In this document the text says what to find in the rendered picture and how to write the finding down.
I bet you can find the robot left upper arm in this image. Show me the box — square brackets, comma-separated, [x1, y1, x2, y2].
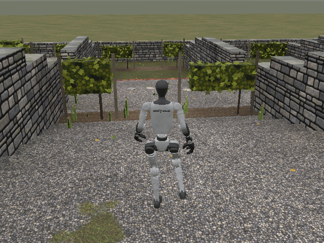
[137, 102, 151, 130]

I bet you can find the right robot thigh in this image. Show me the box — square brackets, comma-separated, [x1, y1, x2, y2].
[169, 140, 179, 167]

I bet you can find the robot right forearm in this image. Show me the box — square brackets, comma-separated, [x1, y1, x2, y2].
[182, 123, 193, 144]

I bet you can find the robot right hand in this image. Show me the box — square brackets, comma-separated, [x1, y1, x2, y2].
[183, 143, 194, 154]

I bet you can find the robot left hand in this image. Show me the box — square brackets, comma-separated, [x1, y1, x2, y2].
[134, 134, 146, 142]

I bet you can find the robot thigh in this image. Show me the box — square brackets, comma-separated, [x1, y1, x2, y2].
[145, 141, 159, 177]
[169, 140, 179, 167]

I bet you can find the left robot thigh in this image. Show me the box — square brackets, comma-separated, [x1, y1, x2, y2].
[145, 141, 159, 177]

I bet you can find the robot left forearm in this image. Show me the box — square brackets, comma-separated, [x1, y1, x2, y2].
[135, 122, 143, 137]

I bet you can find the robot right upper arm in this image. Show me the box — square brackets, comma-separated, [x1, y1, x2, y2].
[173, 102, 187, 131]

